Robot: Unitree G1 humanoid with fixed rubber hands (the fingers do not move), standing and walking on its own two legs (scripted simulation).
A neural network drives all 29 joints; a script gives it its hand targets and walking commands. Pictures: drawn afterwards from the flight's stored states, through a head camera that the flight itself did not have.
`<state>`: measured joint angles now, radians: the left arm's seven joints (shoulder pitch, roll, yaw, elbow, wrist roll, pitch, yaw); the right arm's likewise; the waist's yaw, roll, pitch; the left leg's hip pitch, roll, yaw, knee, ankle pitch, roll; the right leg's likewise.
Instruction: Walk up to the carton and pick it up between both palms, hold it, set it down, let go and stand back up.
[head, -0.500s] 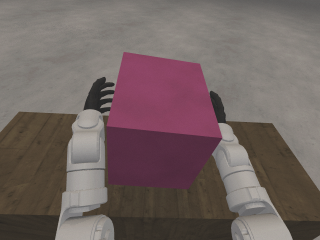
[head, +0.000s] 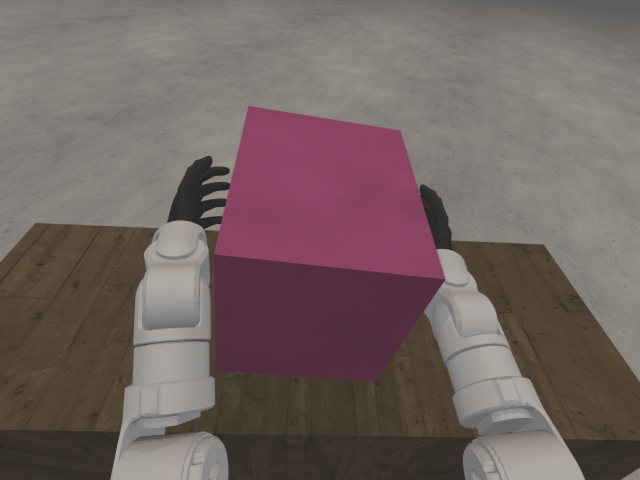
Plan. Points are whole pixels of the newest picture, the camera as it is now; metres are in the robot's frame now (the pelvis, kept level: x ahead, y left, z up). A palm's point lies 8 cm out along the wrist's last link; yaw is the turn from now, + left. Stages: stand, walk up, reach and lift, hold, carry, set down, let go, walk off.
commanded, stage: hold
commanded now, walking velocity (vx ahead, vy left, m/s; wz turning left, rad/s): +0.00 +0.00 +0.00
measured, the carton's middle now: (312, 244) +0.38 -0.01 +0.15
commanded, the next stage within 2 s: set down in 0.92 s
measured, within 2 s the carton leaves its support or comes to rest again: neither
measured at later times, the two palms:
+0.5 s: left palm (186, 224) +0.35 +0.14 +0.20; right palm (432, 247) +0.35 -0.16 +0.16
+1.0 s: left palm (170, 228) +0.36 +0.16 +0.19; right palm (417, 237) +0.36 -0.14 +0.17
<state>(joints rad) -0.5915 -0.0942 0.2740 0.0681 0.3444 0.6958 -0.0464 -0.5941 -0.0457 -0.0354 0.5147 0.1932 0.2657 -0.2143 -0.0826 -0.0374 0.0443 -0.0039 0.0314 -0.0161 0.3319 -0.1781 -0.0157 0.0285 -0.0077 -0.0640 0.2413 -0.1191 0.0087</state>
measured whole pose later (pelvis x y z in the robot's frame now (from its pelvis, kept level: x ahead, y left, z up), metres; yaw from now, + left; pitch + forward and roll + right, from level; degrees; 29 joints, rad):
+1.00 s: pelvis +0.00 +0.00 +0.00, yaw +2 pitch -8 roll -1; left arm -0.58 -0.06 0.26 0.06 0.32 0.68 -0.04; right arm -0.62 -0.03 -0.04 0.51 0.18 0.27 -0.22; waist -0.09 -0.06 0.04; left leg -0.03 0.02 -0.04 0.36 -0.19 -0.02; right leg 0.03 -0.02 -0.09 0.24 -0.13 0.01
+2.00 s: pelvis +0.02 +0.02 +0.00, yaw +0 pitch -5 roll -2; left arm -0.58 -0.05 0.22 0.39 0.28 0.29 -0.06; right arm -0.46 0.02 -0.13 0.66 0.07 -0.12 -0.23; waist -0.07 -0.07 0.07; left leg -0.07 0.02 -0.02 0.36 -0.21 0.00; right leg 0.00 -0.02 -0.07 0.19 -0.12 0.03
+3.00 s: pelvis +0.02 +0.02 +0.00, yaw -1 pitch +6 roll -2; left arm -0.76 0.01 0.30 1.03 0.31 -0.13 -0.07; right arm -0.51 0.10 -0.41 0.99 -0.18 -0.41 -0.24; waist -0.08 -0.02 -0.03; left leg -0.27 0.03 0.01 0.35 -0.19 0.00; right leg -0.20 -0.01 -0.05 0.16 -0.06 0.03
